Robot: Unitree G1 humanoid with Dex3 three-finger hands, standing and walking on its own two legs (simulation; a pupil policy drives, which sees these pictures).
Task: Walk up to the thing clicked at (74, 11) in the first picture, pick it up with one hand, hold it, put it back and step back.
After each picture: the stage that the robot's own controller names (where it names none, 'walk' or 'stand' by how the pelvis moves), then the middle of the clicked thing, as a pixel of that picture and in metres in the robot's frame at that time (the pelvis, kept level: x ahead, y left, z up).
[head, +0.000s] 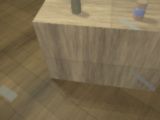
stand; (75, 4) +0.98 +0.06 -0.05
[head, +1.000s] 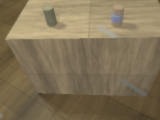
walk; (50, 16) +0.86 +0.26 -0.03
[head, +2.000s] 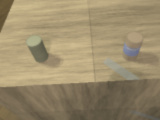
walk; (37, 49) +0.52 +0.24 -0.02
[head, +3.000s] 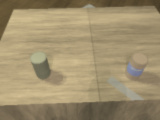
stand; (41, 65) +0.46 +0.20 -0.05
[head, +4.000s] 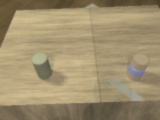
stand; (42, 66) +0.46 +0.20 -0.05
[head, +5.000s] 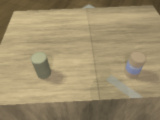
stand; (41, 65) +0.47 +0.20 -0.05
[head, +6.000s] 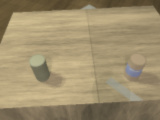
stand; (40, 68) +0.45 +0.21 -0.05
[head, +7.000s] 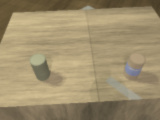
stand; (40, 67) +0.46 +0.21 -0.05
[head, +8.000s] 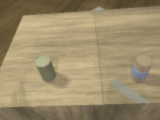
rise first; (46, 69) +0.45 +0.22 -0.05
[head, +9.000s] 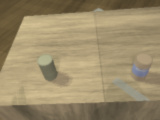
go down; (48, 67) +0.46 +0.21 -0.05
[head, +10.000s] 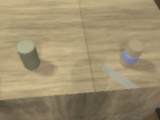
go down; (29, 55) +0.47 +0.20 -0.02
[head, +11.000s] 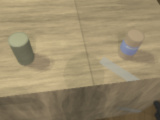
go down; (22, 49) +0.47 +0.20 +0.01
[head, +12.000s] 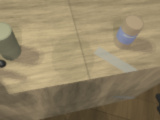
close in; (5, 42) +0.46 +0.21 +0.03
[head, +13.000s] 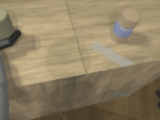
close; (1, 28) +0.51 +0.20 +0.05
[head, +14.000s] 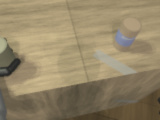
lift; (2, 56) +0.42 +0.23 +0.04
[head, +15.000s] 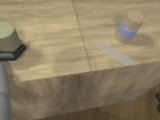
lift; (8, 41) +0.46 +0.20 +0.05
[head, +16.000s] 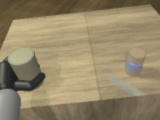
lift; (27, 69) +0.31 +0.17 +0.16
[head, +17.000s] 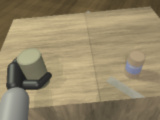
hold; (35, 69) +0.33 +0.16 +0.13
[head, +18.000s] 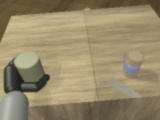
hold; (32, 71) +0.32 +0.17 +0.12
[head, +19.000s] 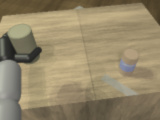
crouch; (25, 45) +0.41 +0.18 +0.15
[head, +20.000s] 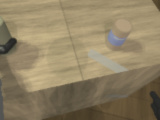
lower; out of the picture +0.49 +0.21 +0.04
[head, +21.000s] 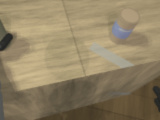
lower; out of the picture +0.50 +0.22 +0.05
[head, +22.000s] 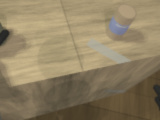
lower; out of the picture +0.51 +0.22 +0.06
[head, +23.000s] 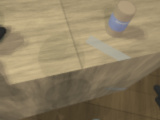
lower; out of the picture +0.51 +0.22 +0.06
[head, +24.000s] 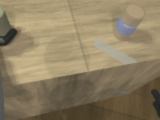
loosen; out of the picture +0.50 +0.21 +0.06
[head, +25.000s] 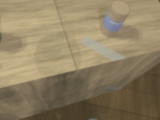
rise; out of the picture +0.50 +0.22 +0.06
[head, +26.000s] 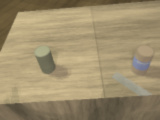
sink last; (45, 60) +0.48 +0.20 +0.00
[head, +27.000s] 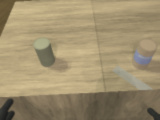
stand; (44, 52) +0.49 +0.20 +0.00
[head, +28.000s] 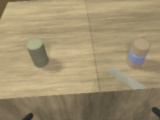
stand; (38, 53) +0.49 +0.21 +0.01
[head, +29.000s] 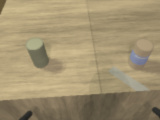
stand; (38, 53) +0.48 +0.21 +0.01
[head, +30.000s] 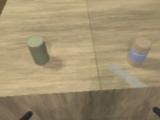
stand; (38, 50) +0.49 +0.21 +0.01
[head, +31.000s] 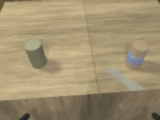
stand; (36, 54) +0.48 +0.21 +0.01
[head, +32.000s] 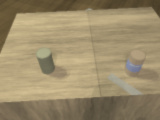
stand; (45, 61) +0.50 +0.20 -0.05
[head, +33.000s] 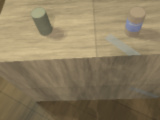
walk; (42, 22) +0.62 +0.22 -0.03
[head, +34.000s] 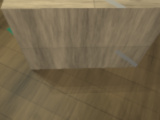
walk; out of the picture +0.96 +0.17 -0.02
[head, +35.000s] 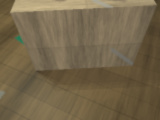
stand; out of the picture +1.12 +0.22 -0.03
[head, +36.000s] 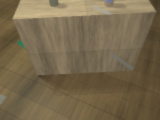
stand; out of the picture +1.10 +0.23 -0.05
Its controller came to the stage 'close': yes
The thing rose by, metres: 0.21
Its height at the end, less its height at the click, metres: +0.00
